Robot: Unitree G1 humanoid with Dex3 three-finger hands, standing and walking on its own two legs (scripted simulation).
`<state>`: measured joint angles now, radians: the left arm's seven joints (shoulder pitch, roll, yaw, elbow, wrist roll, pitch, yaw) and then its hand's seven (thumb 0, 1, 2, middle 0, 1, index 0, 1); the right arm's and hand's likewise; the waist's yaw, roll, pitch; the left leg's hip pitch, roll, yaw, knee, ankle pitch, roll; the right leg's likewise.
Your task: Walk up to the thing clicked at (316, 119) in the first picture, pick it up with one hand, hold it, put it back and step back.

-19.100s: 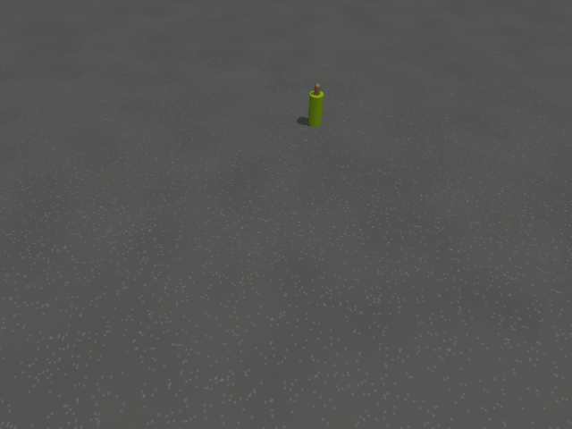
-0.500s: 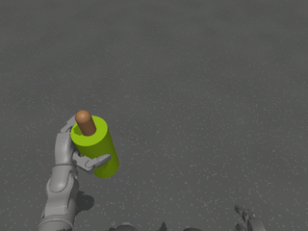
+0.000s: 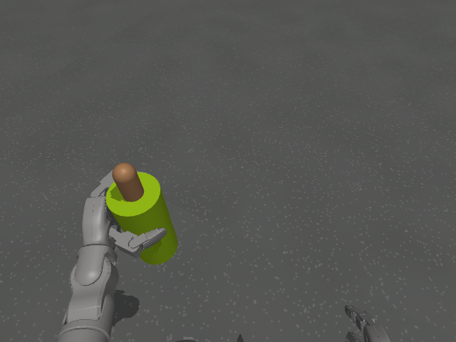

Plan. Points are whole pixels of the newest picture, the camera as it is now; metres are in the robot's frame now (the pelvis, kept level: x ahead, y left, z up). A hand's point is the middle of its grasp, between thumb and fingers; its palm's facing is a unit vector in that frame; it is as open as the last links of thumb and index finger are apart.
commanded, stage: hold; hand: left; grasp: from the side
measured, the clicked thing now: (143, 214) +0.33 +0.16 +0.05
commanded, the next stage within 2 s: none
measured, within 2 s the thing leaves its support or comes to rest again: neither
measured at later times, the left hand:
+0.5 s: hand (137, 214) +0.32 +0.17 +0.06, palm faces +0.10 -1.00 +0.00, open 11.3 cm
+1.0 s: hand (138, 214) +0.32 +0.17 +0.06, palm faces +0.10 -0.99 +0.01, open 11.3 cm
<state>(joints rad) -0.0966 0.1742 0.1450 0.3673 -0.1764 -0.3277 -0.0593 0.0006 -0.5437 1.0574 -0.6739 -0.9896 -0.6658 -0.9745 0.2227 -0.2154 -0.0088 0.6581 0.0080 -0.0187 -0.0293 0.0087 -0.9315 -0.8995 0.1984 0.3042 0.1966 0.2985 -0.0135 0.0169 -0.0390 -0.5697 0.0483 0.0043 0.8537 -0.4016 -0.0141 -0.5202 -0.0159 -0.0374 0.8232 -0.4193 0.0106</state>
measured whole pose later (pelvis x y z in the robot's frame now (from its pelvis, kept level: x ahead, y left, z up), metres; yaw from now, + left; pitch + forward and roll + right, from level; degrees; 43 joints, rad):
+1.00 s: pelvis +0.00 +0.00 +0.00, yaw +0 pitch +6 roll -1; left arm -0.09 0.17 0.14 0.38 -0.18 -0.35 -0.07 0.00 -0.54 1.06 -0.67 -0.99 -0.67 -0.98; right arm 0.23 -0.22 -0.02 0.67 0.01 -0.02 -0.02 0.01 -0.93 -0.90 0.20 0.30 0.20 0.30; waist -0.01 0.02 -0.03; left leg -0.55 0.05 0.00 0.83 -0.39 -0.01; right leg -0.50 -0.02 -0.04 0.80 -0.41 0.01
